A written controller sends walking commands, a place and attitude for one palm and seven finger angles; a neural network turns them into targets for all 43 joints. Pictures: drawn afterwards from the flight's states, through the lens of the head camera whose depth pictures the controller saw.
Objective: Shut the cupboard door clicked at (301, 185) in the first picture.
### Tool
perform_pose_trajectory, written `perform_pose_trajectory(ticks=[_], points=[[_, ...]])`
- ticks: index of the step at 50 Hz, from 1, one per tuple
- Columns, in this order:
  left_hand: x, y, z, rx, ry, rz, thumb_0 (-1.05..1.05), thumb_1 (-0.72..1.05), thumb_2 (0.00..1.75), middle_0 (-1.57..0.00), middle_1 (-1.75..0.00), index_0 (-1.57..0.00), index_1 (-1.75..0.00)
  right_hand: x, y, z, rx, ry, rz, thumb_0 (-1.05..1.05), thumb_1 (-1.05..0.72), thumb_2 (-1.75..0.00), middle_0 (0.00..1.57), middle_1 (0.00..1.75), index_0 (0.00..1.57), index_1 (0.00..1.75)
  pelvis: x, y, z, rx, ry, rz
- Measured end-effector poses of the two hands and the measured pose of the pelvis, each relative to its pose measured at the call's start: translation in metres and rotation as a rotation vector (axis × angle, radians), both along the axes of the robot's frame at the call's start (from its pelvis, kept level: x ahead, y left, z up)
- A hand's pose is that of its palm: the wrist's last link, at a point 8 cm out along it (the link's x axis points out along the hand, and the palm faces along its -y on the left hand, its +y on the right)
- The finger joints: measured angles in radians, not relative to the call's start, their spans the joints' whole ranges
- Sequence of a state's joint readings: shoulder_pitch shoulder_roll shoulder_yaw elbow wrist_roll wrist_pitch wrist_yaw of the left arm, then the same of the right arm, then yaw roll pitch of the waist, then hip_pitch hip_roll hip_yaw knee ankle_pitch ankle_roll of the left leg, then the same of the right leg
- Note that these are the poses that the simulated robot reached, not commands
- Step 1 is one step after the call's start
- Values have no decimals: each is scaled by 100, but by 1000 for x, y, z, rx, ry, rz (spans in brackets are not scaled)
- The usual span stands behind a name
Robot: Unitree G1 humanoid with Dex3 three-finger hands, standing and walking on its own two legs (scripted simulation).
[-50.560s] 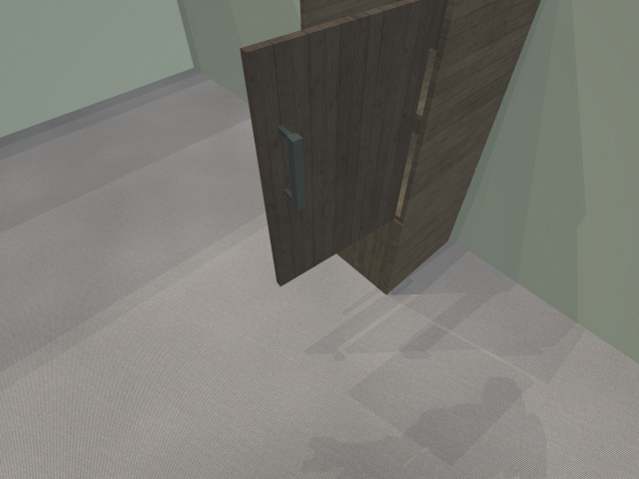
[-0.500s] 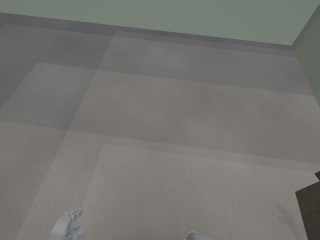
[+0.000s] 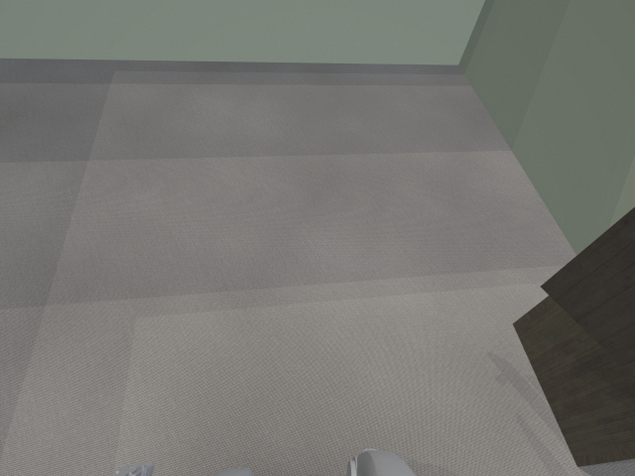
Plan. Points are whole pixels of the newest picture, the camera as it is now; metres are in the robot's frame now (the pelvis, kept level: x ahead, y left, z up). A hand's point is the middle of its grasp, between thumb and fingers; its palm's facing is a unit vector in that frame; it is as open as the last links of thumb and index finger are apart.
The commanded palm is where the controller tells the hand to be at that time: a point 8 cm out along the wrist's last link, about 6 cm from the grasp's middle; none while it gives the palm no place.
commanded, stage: turn to face it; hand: left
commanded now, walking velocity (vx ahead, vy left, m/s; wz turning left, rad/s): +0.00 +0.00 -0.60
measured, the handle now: out of the picture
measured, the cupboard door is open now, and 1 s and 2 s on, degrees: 24 24 24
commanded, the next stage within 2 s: take the last steps up to it in 1.50 s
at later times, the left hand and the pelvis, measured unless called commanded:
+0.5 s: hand (207, 464) +0.15 +0.15 -0.16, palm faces -0.27 -0.94 -0.22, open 7.4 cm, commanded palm none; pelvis +0.00 -0.01 +0.00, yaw -17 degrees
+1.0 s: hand (266, 406) +0.23 +0.08 -0.16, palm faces -0.56 -0.79 -0.26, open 7.4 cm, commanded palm none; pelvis +0.00 -0.02 -0.01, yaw -34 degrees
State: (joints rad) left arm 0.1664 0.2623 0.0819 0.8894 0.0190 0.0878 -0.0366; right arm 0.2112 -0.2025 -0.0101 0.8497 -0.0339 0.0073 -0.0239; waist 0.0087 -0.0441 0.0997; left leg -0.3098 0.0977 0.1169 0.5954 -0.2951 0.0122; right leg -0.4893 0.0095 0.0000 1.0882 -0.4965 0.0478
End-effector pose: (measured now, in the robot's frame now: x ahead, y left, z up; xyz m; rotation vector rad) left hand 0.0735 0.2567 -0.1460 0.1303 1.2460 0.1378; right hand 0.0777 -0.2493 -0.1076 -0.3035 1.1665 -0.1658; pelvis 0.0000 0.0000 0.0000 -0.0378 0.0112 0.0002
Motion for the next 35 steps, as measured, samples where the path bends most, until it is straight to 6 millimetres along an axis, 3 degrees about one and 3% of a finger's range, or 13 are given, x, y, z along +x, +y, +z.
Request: perform_pose_trajectory(ticks=[7,13,19,28,35], points=[[35,-9,16,23,-28,-108,1,91,90,-19,-30,-19,-30,-42,-7,-5,35,43,-126,1,-90,-90,20,30,20,30,-1,-4,6,-10,-6,-94],[71,-37,19,75,-118,-219,1,91,90,-19,-30,-19,-30,-80,-35,-36,73,76,-244,1,-90,-90,20,30,20,30,-4,-23,-12,18,-8,-164],[73,-55,25,79,-99,-273,0,91,90,-20,-30,-20,-30,-87,-47,-30,58,76,-316,1,-90,-90,20,30,20,30,-5,-22,-4,21,-7,-223],[88,-48,-1,12,-40,-348,1,90,90,-20,-30,-20,-30,-75,-29,-9,1,-26,-367,1,-90,-90,20,30,20,30,6,0,-8,18,16,-325],[115,-45,3,-7,-12,-427,1,91,90,-20,-30,-20,-30,-101,-1,5,-5,12,-427,1,-90,-90,20,30,20,30,11,10,4,-5,11,-417]])
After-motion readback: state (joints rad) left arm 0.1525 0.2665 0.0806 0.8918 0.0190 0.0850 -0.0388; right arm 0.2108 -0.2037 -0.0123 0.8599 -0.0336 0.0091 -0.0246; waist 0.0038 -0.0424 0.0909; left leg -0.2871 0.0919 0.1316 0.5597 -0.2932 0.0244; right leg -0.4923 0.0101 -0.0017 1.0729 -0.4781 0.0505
